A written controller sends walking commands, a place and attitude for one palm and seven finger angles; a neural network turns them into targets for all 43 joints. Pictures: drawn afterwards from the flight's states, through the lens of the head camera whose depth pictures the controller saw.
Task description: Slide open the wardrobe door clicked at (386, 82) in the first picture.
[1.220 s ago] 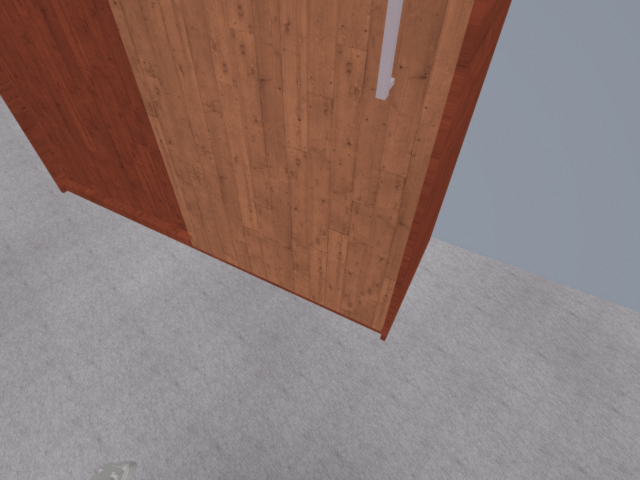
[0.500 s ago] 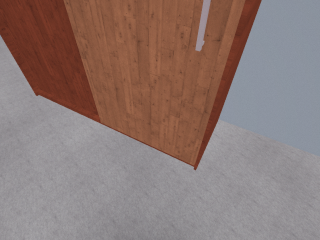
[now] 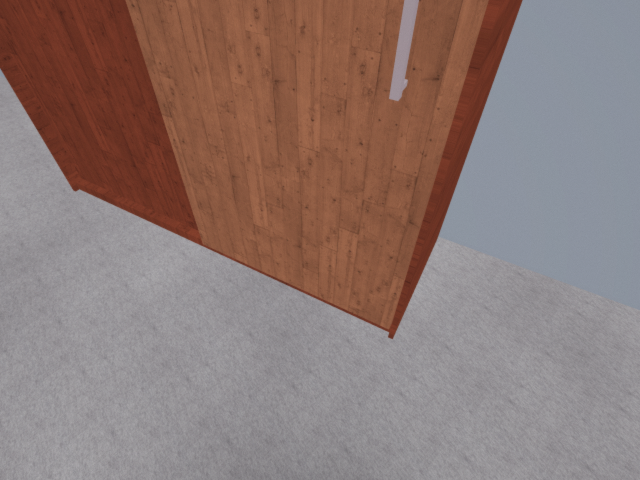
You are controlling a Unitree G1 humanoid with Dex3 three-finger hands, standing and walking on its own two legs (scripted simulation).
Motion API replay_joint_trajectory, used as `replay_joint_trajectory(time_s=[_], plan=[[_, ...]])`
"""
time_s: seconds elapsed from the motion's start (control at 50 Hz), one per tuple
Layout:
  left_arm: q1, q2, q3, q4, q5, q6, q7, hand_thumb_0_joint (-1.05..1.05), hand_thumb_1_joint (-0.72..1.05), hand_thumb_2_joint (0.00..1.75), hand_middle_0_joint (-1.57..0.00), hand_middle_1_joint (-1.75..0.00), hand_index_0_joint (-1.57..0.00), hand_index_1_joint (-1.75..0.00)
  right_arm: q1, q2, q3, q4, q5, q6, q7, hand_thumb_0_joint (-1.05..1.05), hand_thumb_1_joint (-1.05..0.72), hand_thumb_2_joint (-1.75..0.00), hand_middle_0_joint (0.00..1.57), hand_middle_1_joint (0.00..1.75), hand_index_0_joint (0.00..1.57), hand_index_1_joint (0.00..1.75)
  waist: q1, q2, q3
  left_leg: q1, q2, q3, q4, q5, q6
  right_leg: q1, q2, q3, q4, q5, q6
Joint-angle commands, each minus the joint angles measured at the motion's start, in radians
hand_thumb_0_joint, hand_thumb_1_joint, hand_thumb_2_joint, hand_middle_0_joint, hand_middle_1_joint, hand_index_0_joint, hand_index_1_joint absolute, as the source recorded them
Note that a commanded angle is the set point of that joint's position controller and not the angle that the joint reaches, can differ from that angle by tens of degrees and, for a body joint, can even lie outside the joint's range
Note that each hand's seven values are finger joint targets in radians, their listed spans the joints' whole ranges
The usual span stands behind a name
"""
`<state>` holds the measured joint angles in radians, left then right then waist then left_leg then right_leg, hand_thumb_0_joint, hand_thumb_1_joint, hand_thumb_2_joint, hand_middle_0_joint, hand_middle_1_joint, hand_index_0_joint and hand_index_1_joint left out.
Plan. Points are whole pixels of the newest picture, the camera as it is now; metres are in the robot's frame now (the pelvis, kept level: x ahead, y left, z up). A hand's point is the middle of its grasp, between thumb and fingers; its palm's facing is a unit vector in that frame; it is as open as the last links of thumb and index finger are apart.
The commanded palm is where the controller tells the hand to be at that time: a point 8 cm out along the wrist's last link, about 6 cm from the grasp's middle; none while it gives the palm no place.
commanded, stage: look at it before walking up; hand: right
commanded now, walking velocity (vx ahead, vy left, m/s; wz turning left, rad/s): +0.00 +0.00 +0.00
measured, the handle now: (410, 28) +0.75 -0.10 +0.24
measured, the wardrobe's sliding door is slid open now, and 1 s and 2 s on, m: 0.00 0.00 0.00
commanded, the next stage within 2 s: walk to a spot facing it in 0.22 s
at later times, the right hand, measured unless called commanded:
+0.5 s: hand out of the picture +0.08 -0.24 -0.16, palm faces -0.05 +0.95 -0.32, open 7.4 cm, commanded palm none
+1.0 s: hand out of the picture +0.08 -0.16 -0.17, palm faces -0.25 +0.94 -0.23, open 7.4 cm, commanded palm none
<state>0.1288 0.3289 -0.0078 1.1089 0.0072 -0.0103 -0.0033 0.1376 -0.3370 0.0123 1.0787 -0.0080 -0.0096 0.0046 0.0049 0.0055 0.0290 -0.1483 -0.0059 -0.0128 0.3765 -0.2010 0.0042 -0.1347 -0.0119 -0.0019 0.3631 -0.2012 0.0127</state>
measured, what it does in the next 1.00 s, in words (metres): lifts its right foot, turning left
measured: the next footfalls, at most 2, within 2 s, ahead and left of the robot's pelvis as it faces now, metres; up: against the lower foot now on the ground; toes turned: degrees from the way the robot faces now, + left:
right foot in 1.16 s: +0.08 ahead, -0.11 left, +0.00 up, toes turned +26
left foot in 1.64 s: -0.09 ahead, +0.09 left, +0.00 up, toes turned +49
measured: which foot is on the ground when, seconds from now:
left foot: down 0.00-1.00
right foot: down 0.00-0.68, up 0.70-1.00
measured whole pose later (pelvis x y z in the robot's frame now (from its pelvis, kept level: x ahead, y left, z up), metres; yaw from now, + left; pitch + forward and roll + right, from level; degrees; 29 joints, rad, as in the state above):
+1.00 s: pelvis -0.01 +0.02 -0.01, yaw +19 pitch +1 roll -1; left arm 0.11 0.23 0.06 0.93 0.01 0.05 0.02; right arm 0.29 -0.19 -0.05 0.93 -0.02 0.03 0.00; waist -0.04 0.01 0.07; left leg -0.29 -0.09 -0.13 0.47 -0.20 0.06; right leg -0.44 -0.04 0.01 0.97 -0.39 0.08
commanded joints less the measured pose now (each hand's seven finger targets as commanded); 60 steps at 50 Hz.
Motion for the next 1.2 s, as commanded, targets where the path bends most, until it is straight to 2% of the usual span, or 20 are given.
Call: replay_joint_trajectory(time_s=[0.0, 0.32, 0.42, 0.5, 0.54, 0.58, 0.62, 0.64, 0.66, 0.68, 0.7, 0.74, 0.8, 1.0, 1.08, 1.1, 1.12, 1.14, 1.16, 1.18], plan=[[-0.04, 0.207, 0.045, -0.058, 0.001, -0.024, 0.017, 0.0, 0.9, 0.9, -0.2, -0.3, -0.2, -0.3, -0.039, -0.205, -0.045, -0.065, -0.003, -0.02, -0.017, 0.0, -0.9, -0.9, 0.2, 0.3, 0.2, 0.3, -0.003, -0.009, -0.054, 0.002, 0.123, -0.104, -0.068, 0.1, 0.027, 0.004, -0.105, 0.097, -0.059, 0.104, -0.036], [-0.056, 0.214, 0.045, -0.061, 0.001, -0.025, 0.021, 0.0, 0.9, 0.9, -0.2, -0.3, -0.2, -0.3, -0.036, -0.209, -0.045, -0.06, -0.003, -0.019, -0.016, 0.0, -0.9, -0.9, 0.2, 0.3, 0.2, 0.3, -0.006, -0.012, -0.062, 0.014, 0.125, -0.098, -0.059, 0.188, 0.026, 0.039, -0.111, 0.089, -0.054, 0.172, -0.036], [0.03, 0.099, 0.042, -0.087, 0.005, 0.007, 0.033, 0.0, 0.9, 0.9, -0.2, -0.3, -0.2, -0.3, 0.037, -0.102, -0.042, -0.092, -0.006, 0.03, -0.021, 0.0, -0.9, -0.9, 0.2, 0.3, 0.2, 0.3, 0.004, -0.005, -0.044, -0.085, 0.1, -0.126, 0.053, 0.267, 0.015, 0.031, -0.127, 0.017, 0.038, 0.163, -0.016], [0.032, 0.128, 0.072, -0.15, 0.008, 0.019, 0.039, 0.0, 0.9, 0.9, -0.2, -0.3, -0.2, -0.3, 0.055, -0.086, -0.06, -0.155, -0.01, 0.047, -0.009, 0.0, -0.9, -0.9, 0.2, 0.3, 0.2, 0.3, 0.004, -0.089, -0.029, -0.196, 0.034, -0.096, 0.216, 0.173, 0.004, 0.007, -0.205, 0.056, 0.029, 0.106, -0.062], [0.022, 0.139, 0.085, -0.175, 0.008, 0.013, 0.039, 0.0, 0.9, 0.9, -0.2, -0.3, -0.2, -0.3, 0.069, -0.056, -0.066, -0.182, -0.01, 0.054, -0.002, 0.0, -0.9, -0.9, 0.2, 0.3, 0.2, 0.3, -0.004, -0.188, -0.028, -0.243, -0.003, -0.024, 0.425, -0.134, -0.017, -0.014, -0.312, 0.107, -0.009, 0.213, -0.139], [-0.019, 0.131, 0.091, -0.207, 0.012, 0.011, 0.039, 0.0, 0.9, 0.9, -0.2, -0.3, -0.2, -0.3, 0.096, -0.037, -0.08, -0.201, -0.009, 0.06, 0.002, 0.0, -0.9, -0.9, 0.2, 0.3, 0.2, 0.3, -0.025, -0.192, -0.022, -0.224, 0.04, -0.023, 0.527, -0.311, -0.019, -0.07, -0.371, 0.097, 0.008, 0.293, -0.187], [-0.052, 0.125, 0.096, -0.222, 0.017, 0.015, 0.038, 0.0, 0.9, 0.9, -0.2, -0.3, -0.2, -0.3, 0.178, -0.017, -0.086, -0.194, -0.012, 0.05, 0.009, 0.0, -0.9, -0.9, 0.2, 0.3, 0.2, 0.3, -0.069, -0.141, -0.042, -0.118, 0.047, 0.019, 0.34, -0.199, -0.017, -0.093, -0.312, -0.008, 0.151, 0.296, -0.12], [-0.05, 0.11, 0.098, -0.228, 0.012, 0.021, 0.034, 0.0, 0.9, 0.9, -0.2, -0.3, -0.2, -0.3, 0.237, -0.036, -0.096, -0.18, -0.017, 0.04, 0.009, 0.0, -0.9, -0.9, 0.2, 0.3, 0.2, 0.3, -0.09, -0.065, -0.051, -0.025, 0.052, 0.012, 0.171, -0.007, -0.016, -0.158, -0.242, -0.08, 0.315, 0.177, -0.057], [-0.009, 0.034, 0.088, -0.248, 0.004, 0.031, 0.027, 0.0, 0.9, 0.9, -0.2, -0.3, -0.2, -0.3, 0.257, -0.143, -0.116, -0.184, -0.03, 0.021, -0.005, 0.0, -0.9, -0.9, 0.2, 0.3, 0.2, 0.3, -0.081, 0.301, -0.042, 0.037, 0.246, -0.334, -0.021, 0.253, 0.045, -0.355, -0.082, -0.154, 0.581, -0.201, 0.028], [-0.038, 0.018, 0.085, -0.28, 0.001, 0.035, 0.028, 0.0, 0.9, 0.9, -0.2, -0.3, -0.2, -0.3, 0.265, -0.161, -0.113, -0.192, -0.015, 0.022, -0.015, 0.0, -0.9, -0.9, 0.2, 0.3, 0.2, 0.3, -0.083, 0.302, -0.032, -0.026, 0.372, -0.511, -0.084, 0.384, 0.165, -0.411, -0.026, -0.049, 0.717, -0.398, 0.037], [-0.055, 0.019, 0.088, -0.275, 0.001, 0.04, 0.03, 0.0, 0.9, 0.9, -0.2, -0.3, -0.2, -0.3, 0.235, -0.144, -0.118, -0.207, -0.015, 0.025, -0.023, 0.0, -0.9, -0.9, 0.2, 0.3, 0.2, 0.3, -0.074, 0.22, -0.034, -0.065, 0.338, -0.527, -0.101, 0.222, 0.198, -0.41, -0.04, 0.032, 0.782, -0.353, 0.028], [-0.055, 0.024, 0.092, -0.257, 0.007, 0.037, 0.026, 0.0, 0.9, 0.9, -0.2, -0.3, -0.2, -0.3, 0.143, -0.096, -0.111, -0.228, -0.011, 0.022, -0.022, 0.0, -0.9, -0.9, 0.2, 0.3, 0.2, 0.3, -0.037, 0.143, 0.015, -0.098, 0.271, -0.457, -0.087, 0.148, 0.189, -0.429, -0.066, 0.052, 0.808, -0.23, 0.037], [-0.013, -0.005, 0.089, -0.235, 0.008, 0.032, 0.027, 0.0, 0.9, 0.9, -0.2, -0.3, -0.2, -0.3, 0.157, -0.074, -0.112, -0.225, -0.011, 0.012, -0.024, 0.0, -0.9, -0.9, 0.2, 0.3, 0.2, 0.3, -0.026, 0.1, -0.087, 0.009, 0.217, -0.365, -0.02, 0.338, 0.17, -0.4, -0.056, 0.03, 0.74, -0.181, 0.054], [-0.056, -0.026, 0.086, -0.279, -0.002, 0.027, 0.037, 0.0, 0.9, 0.9, -0.2, -0.3, -0.2, -0.3, 0.184, -0.085, -0.131, -0.223, -0.02, 0.029, -0.022, 0.0, -0.9, -0.9, 0.2, 0.3, 0.2, 0.3, -0.054, 0.128, -0.095, 0.012, 0.177, -0.459, -0.012, 0.338, 0.186, -0.316, -0.012, 0.024, 0.482, -0.222, 0.05], [0.036, -0.024, 0.085, -0.275, -0.01, 0.015, 0.044, 0.0, 0.9, 0.9, -0.2, -0.3, -0.2, -0.3, 0.108, -0.1, -0.134, -0.248, -0.018, 0.039, -0.019, 0.0, -0.9, -0.9, 0.2, 0.3, 0.2, 0.3, -0.01, 0.14, -0.098, -0.099, 0.138, -0.483, 0.027, 0.333, 0.139, -0.13, 0.018, 0.012, 0.22, -0.158, 0.029], [0.102, -0.016, 0.085, -0.262, -0.012, 0.008, 0.047, 0.0, 0.9, 0.9, -0.2, -0.3, -0.2, -0.3, 0.077, -0.096, -0.133, -0.255, -0.014, 0.042, -0.019, 0.0, -0.9, -0.9, 0.2, 0.3, 0.2, 0.3, 0.024, 0.137, -0.117, -0.161, 0.11, -0.465, 0.066, 0.274, 0.105, -0.018, 0.012, 0.016, 0.095, -0.079, 0.021], [0.139, 0.026, 0.091, -0.257, -0.008, -0.002, 0.052, 0.0, 0.9, 0.9, -0.2, -0.3, -0.2, -0.3, 0.069, -0.061, -0.125, -0.273, -0.008, 0.043, -0.015, 0.0, -0.9, -0.9, 0.2, 0.3, 0.2, 0.3, 0.041, 0.045, -0.128, -0.297, 0.028, -0.398, 0.152, 0.141, 0.056, 0.132, -0.075, 0.088, -0.006, -0.058, -0.008], [0.125, 0.123, 0.105, -0.276, 0.005, -0.005, 0.051, 0.0, 0.9, 0.9, -0.2, -0.3, -0.2, -0.3, 0.085, 0.001, -0.114, -0.294, -0.002, 0.046, -0.002, 0.0, -0.9, -0.9, 0.2, 0.3, 0.2, 0.3, 0.03, -0.26, -0.102, -0.489, -0.116, -0.211, 0.357, -0.217, -0.004, 0.196, -0.33, 0.354, -0.116, -0.029, -0.083], [0.103, 0.155, 0.104, -0.306, 0.004, 0.004, 0.047, 0.0, 0.9, 0.9, -0.2, -0.3, -0.2, -0.3, 0.081, -0.013, -0.121, -0.308, -0.016, 0.041, 0.001, 0.0, -0.9, -0.9, 0.2, 0.3, 0.2, 0.3, 0.015, -0.266, -0.049, -0.48, -0.079, -0.09, 0.58, -0.378, -0.049, 0.041, -0.479, 0.432, -0.121, 0.048, -0.163], [0.068, 0.097, 0.09, -0.298, 0.015, -0.003, 0.049, 0.0, 0.9, 0.9, -0.2, -0.3, -0.2, -0.3, 0.069, -0.043, -0.132, -0.279, -0.03, 0.049, 0.001, 0.0, -0.9, -0.9, 0.2, 0.3, 0.2, 0.3, 0.007, -0.233, -0.01, -0.462, -0.053, -0.112, 0.71, -0.341, -0.064, -0.041, -0.422, 0.394, -0.116, 0.133, -0.161]])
